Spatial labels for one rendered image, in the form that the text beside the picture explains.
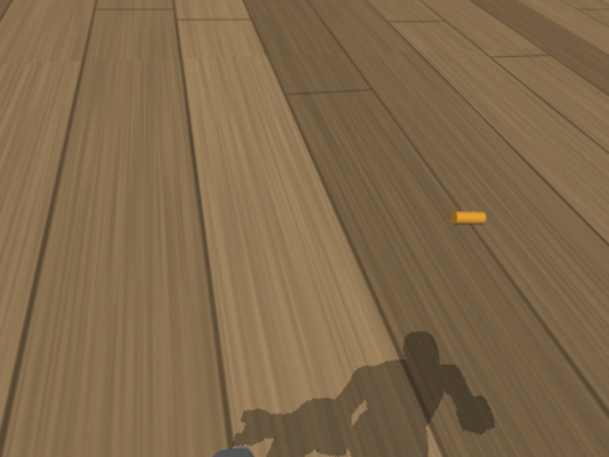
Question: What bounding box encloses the can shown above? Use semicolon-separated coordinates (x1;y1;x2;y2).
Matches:
451;211;486;224

